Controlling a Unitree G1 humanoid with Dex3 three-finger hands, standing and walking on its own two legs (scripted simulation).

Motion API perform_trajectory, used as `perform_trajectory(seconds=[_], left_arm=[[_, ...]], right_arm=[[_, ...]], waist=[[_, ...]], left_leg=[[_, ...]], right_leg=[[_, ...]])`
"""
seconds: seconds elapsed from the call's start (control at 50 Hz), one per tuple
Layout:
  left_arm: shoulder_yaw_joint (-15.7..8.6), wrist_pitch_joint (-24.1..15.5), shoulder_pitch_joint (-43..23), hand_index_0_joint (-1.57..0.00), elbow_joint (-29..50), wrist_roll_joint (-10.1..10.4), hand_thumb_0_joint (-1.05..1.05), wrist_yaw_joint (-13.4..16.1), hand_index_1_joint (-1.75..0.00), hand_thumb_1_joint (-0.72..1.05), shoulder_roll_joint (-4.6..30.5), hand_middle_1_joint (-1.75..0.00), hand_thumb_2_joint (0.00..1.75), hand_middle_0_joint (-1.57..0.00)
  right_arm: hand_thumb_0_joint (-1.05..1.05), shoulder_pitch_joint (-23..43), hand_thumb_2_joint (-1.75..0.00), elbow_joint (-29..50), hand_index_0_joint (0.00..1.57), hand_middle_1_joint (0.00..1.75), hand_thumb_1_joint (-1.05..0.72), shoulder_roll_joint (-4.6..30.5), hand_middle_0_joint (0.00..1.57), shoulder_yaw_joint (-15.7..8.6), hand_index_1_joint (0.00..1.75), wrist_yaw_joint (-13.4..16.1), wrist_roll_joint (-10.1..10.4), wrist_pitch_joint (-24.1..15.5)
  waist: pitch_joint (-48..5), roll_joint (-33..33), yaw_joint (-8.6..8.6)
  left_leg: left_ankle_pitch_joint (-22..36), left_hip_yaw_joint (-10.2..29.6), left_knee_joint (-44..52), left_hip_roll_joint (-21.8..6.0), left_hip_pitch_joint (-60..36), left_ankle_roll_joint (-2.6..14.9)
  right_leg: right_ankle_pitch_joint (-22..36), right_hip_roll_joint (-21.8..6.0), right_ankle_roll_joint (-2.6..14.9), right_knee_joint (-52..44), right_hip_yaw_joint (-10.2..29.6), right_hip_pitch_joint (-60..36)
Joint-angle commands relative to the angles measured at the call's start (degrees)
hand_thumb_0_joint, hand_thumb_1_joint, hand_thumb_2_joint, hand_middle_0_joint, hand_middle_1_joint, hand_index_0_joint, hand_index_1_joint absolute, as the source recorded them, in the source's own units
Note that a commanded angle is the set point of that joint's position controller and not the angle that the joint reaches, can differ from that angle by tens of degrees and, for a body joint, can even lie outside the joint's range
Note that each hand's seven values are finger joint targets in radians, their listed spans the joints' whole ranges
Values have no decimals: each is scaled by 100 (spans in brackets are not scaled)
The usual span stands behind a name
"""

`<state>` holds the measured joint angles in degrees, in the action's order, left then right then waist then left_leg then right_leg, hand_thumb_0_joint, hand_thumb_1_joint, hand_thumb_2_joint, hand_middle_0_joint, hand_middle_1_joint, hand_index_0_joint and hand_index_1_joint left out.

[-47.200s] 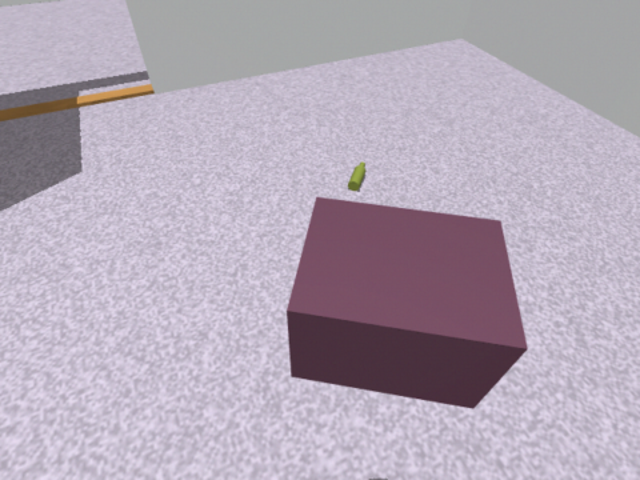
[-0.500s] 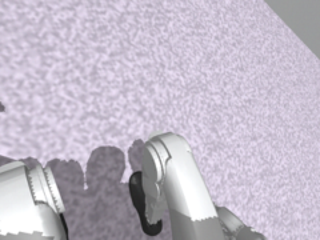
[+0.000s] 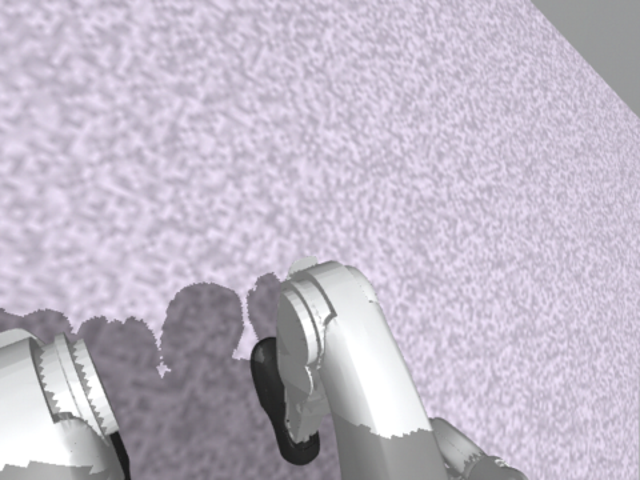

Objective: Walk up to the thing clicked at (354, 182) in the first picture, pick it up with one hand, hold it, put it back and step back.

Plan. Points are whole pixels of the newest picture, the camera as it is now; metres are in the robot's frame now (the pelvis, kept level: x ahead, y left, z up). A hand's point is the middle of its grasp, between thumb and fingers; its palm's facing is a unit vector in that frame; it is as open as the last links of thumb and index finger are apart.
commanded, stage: close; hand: left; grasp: from above
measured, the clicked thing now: out of the picture +0.41 +0.36 -0.27
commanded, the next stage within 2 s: settle in 1.22 s
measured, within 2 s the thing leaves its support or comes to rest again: leaves its support in 1.60 s
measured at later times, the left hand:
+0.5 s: hand out of the picture +0.40 +0.38 -0.24, palm faces -0.39 -0.21 -0.90, open 10.6 cm
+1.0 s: hand out of the picture +0.39 +0.38 -0.24, palm faces -0.41 -0.21 -0.89, open 8.7 cm
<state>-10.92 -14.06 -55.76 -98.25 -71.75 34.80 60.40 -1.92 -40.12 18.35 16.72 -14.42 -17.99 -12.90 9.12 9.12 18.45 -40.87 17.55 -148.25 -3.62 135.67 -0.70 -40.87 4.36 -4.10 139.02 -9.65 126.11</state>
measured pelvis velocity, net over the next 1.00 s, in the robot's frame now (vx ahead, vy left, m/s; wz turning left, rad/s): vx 0.00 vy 0.00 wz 0.00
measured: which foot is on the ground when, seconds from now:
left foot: down 0.00-1.00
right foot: down 0.00-1.00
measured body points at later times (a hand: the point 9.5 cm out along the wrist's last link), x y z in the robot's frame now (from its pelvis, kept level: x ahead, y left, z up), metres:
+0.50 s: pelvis +0.00 +0.00 +0.00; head +0.25 +0.15 +0.34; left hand +0.41 +0.38 -0.19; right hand +0.10 -0.25 -0.06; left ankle +0.06 +0.13 -0.26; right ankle +0.11 -0.12 -0.26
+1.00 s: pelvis +0.00 +0.00 +0.00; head +0.25 +0.14 +0.34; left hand +0.41 +0.38 -0.19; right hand +0.09 -0.25 -0.07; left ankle +0.06 +0.13 -0.26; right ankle +0.11 -0.12 -0.26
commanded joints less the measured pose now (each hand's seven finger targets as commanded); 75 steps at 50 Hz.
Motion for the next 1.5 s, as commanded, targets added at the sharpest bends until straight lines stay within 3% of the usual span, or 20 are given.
perform_trajectory(seconds=[0.0,0.06,0.08,0.18,0.36,0.38,0.4,0.42,0.46,0.5,0.54,0.56,0.64,0.68,0.74,0.92,1.22,1.42,1.46,1.48], left_arm=[[-225,-39,-976,-32,697,161,0,172,-80,-20,1568,-81,74,-31],[80,-54,-1047,-34,596,110,0,124,-78,-18,1167,-80,71,-33],[-129,-84,-1129,-34,898,187,0,176,-78,-17,1379,-79,71,-33],[-149,-111,-958,-40,657,77,0,208,-72,-10,1353,-73,67,-39],[-14,-159,-1267,-53,779,3,0,297,-66,8,1426,-69,58,-51],[167,-149,-1297,-52,800,-13,0,288,-65,7,1210,-68,55,-50],[-65,-93,-1060,-53,531,9,0,338,-64,8,1356,-67,52,-50],[156,-65,-1099,-54,424,-4,0,301,-61,10,1150,-65,49,-51],[-90,-49,-1146,-56,534,29,0,316,-61,12,1498,-64,51,-53],[99,2,-1064,-59,482,7,0,248,-61,14,1272,-63,51,-56],[-149,-19,-1090,-62,775,133,0,282,-59,19,1452,-62,51,-59],[139,-22,-1155,-62,781,73,0,225,-58,19,1183,-61,47,-59],[-154,-10,-985,-64,614,136,0,211,-53,22,1403,-56,43,-61],[-150,-44,-983,-67,705,133,0,219,-53,24,1386,-56,44,-64],[46,-61,-1049,-70,513,116,0,190,-52,29,1193,-56,42,-67],[-68,-187,-1056,-86,924,131,0,231,-48,49,1294,-51,40,-82],[-35,-67,-1114,-105,449,85,0,253,-42,73,1393,-45,39,-102],[-36,-3,-1114,-110,958,165,0,95,-43,71,1372,-45,46,-108],[-116,34,-1076,-113,1114,153,0,41,-41,75,1442,-43,44,-111],[-292,24,-996,-113,1355,195,0,51,-41,75,1528,-43,47,-112]], right_arm=[[0,-897,-90,-42,20,30,-88,1888,20,-553,30,94,108,6],[0,-834,-90,18,20,30,-88,1862,20,-567,30,72,50,22],[0,-864,-90,21,20,30,-88,1914,20,-578,30,94,87,39],[0,-896,-90,-40,20,30,-88,1894,20,-595,30,99,71,79],[0,-687,-90,14,20,30,-88,1926,20,-574,30,103,97,-2],[0,-725,-90,73,20,30,-88,1895,20,-558,30,80,92,-22],[0,-814,-90,-37,20,30,-88,1951,20,-572,30,82,58,-19],[0,-817,-90,11,20,30,-88,1915,20,-562,30,64,67,-30],[0,-924,-89,-39,20,30,-88,1969,20,-566,30,79,79,-28],[0,-794,-90,44,20,30,-88,1907,20,-545,30,71,57,-49],[0,-796,-90,-7,20,30,-88,1966,20,-588,30,85,99,-37],[0,-778,-90,58,20,30,-88,1880,20,-551,30,49,85,-59],[0,-879,-89,-15,20,30,-88,1938,20,-600,30,51,112,-37],[0,-808,-90,-22,20,30,-88,1930,20,-593,30,60,105,-33],[0,-821,-90,56,20,30,-88,1916,20,-549,30,45,79,-34],[0,-787,-89,6,20,30,-88,1929,20,-599,30,76,95,-53],[0,-886,-89,-42,20,30,-88,1960,20,-555,30,49,93,-84],[0,-853,-90,-6,20,30,-90,1914,20,-643,30,51,142,-79],[0,-946,-90,-7,20,30,-90,1952,20,-699,30,43,159,-74],[0,-929,-90,-26,20,30,-90,1938,20,-738,30,60,167,-47]], waist=[[-3790,-3090,-8],[-3540,-3013,126],[-3812,-3067,39],[-3667,-3063,65],[-3711,-3185,61],[-3678,-3185,105],[-3671,-3045,112],[-3457,-2922,159],[-3576,-2959,95],[-3558,-3102,81],[-3885,-3226,-22],[-3703,-3280,68],[-3607,-3049,55],[-3623,-3111,-13],[-3454,-2840,174],[-3725,-3115,-5],[-3423,-2836,142],[-3822,-3236,-41],[-3816,-3259,-26],[-4118,-3408,-182]], left_leg=[[1401,-772,1516,-109,-2975,55],[1283,-791,1448,-124,-2841,82],[1409,-761,1514,-116,-3010,68],[1337,-766,1524,-127,-2943,59],[1131,-730,1549,-135,-3107,19],[1242,-775,1496,-127,-3063,39],[1281,-771,1494,-125,-3034,47],[1191,-804,1434,-113,-2812,78],[1268,-806,1468,-109,-2887,81],[1270,-799,1499,-115,-2960,58],[1439,-729,1605,-125,-3185,7],[1417,-761,1556,-114,-3107,11],[1313,-773,1535,-107,-2947,48],[1301,-769,1570,-116,-2948,33],[1203,-796,1421,-114,-2734,101],[1259,-767,1532,-119,-3002,34],[1090,-765,1437,-102,-2737,85],[1363,-835,1479,-102,-2979,52],[1324,-832,1535,-92,-3021,42],[1438,-830,1575,-103,-3197,18]], right_leg=[[1740,213,450,-1167,-689,-1769],[1699,235,440,-1184,-669,-1650],[1778,235,444,-1209,-696,-1763],[1703,247,464,-1183,-671,-1746],[1497,219,492,-1112,-686,-1531],[1629,232,478,-1133,-660,-1590],[1681,230,453,-1151,-710,-1634],[1621,240,443,-1174,-660,-1558],[1656,238,438,-1230,-648,-1665],[1639,234,469,-1154,-660,-1602],[1735,232,481,-1123,-722,-1709],[1733,221,494,-1052,-714,-1578],[1671,228,458,-1159,-696,-1654],[1630,226,475,-1143,-694,-1638],[1651,245,433,-1201,-641,-1665],[1604,242,466,-1170,-693,-1670],[1513,211,436,-1158,-698,-1518],[1705,211,470,-1142,-609,-1660],[1649,198,473,-1137,-640,-1614],[1722,213,496,-1143,-616,-1723]])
